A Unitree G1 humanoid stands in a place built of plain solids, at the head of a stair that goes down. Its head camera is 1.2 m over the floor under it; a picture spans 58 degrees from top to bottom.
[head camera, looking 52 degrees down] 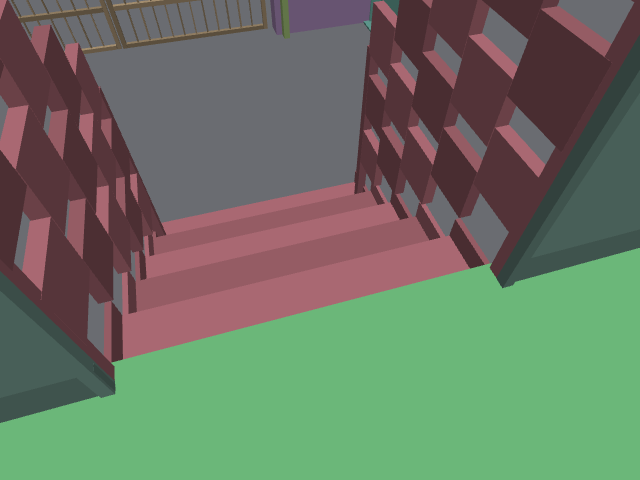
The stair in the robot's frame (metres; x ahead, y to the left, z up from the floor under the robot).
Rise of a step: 0.17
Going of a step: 0.26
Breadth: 1.32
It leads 16 degrees to the left of straight ahead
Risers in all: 6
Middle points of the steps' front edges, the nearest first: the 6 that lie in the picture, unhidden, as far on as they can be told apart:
0.66 0.01 0.00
0.91 0.09 -0.17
1.16 0.16 -0.34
1.41 0.24 -0.50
1.66 0.31 -0.67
1.91 0.38 -0.84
